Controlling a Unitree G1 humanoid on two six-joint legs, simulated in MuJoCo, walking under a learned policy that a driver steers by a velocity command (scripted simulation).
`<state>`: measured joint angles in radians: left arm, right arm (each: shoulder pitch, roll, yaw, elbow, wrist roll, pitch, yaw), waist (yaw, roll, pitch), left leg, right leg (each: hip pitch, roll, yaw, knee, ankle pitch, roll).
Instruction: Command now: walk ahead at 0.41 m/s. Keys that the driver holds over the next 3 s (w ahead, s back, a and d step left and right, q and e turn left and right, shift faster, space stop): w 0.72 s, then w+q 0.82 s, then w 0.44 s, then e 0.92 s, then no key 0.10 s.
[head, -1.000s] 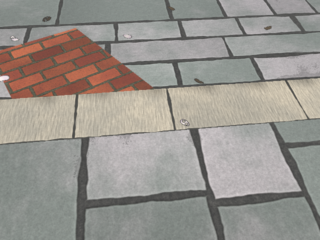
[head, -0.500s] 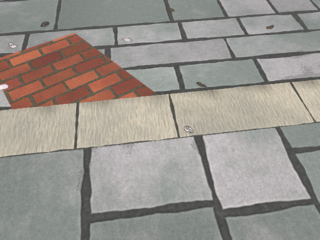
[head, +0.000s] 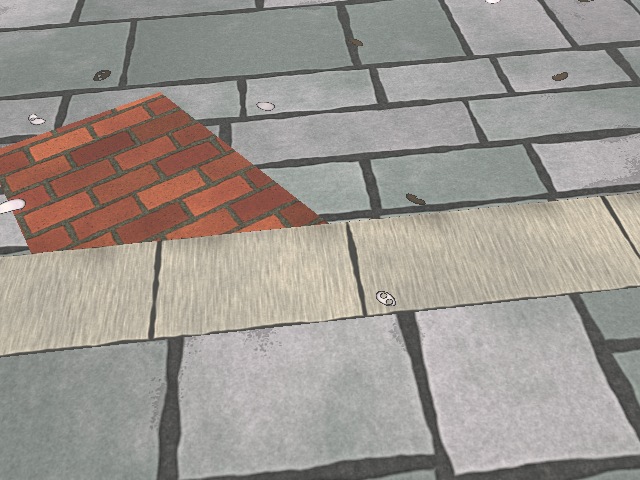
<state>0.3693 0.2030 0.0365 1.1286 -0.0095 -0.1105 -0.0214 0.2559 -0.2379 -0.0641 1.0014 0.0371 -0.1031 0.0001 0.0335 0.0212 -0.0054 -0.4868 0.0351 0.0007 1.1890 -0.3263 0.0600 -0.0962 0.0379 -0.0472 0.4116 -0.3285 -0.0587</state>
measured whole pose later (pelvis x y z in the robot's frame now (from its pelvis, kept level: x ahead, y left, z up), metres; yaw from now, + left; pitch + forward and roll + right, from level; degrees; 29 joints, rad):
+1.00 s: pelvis +0.55 -0.01 +0.00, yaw +6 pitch +2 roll +0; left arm 0.14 0.23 0.06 0.91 0.00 -0.11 -0.02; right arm 0.33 -0.27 -0.06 0.98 0.04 -0.08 -0.01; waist -0.01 0.04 0.02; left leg -0.41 0.03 -0.05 1.18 -0.38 0.05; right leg -0.35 -0.01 -0.09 0.47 -0.16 -0.03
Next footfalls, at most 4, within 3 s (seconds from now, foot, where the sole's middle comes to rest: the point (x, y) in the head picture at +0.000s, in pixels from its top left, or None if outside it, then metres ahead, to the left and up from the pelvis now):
0.30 left None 0.35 0.14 -0.78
0.86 right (403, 423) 0.65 -0.11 -0.78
1.42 left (274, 328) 0.89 0.20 -0.78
1.92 right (309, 239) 1.19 0.12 -0.78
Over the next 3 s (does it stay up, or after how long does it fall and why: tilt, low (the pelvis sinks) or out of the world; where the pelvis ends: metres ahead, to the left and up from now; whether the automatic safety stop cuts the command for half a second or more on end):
stays up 1.23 0.36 -0.17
